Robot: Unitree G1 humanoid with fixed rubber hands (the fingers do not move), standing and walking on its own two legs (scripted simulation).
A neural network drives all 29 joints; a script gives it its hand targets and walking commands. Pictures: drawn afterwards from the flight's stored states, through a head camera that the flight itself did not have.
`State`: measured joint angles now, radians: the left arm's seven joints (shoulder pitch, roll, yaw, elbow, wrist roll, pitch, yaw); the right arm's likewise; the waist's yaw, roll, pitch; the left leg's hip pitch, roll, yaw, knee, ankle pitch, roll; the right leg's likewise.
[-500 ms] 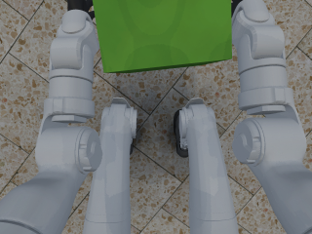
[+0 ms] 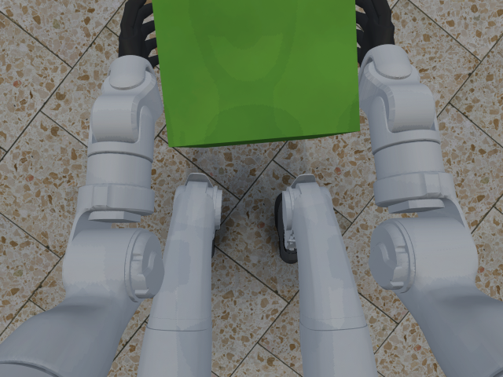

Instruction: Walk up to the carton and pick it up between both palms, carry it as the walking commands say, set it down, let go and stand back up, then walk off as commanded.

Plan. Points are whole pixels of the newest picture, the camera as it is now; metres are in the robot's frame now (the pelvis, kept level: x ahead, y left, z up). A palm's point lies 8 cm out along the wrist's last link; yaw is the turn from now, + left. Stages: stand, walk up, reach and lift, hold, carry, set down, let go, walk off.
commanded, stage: reach and lift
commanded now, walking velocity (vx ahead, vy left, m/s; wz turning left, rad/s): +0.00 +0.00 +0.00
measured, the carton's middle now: (256, 72) +0.49 +0.01 -0.13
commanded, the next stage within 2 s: none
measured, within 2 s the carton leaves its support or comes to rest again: neither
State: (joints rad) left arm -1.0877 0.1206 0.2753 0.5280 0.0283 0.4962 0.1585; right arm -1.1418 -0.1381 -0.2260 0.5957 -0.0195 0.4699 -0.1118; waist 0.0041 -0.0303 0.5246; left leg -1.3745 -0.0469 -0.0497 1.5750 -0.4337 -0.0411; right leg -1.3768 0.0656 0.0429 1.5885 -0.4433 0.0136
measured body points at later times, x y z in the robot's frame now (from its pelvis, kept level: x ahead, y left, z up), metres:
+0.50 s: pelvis +0.01 +0.01 +0.06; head +0.28 +0.01 +0.41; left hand +0.49 +0.17 -0.02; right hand +0.50 -0.14 -0.01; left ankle +0.16 +0.13 -0.53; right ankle +0.15 -0.11 -0.53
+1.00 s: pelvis +0.02 +0.00 +0.12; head +0.24 +0.01 +0.50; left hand +0.47 +0.16 +0.06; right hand +0.48 -0.14 +0.07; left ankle +0.16 +0.13 -0.53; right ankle +0.15 -0.11 -0.53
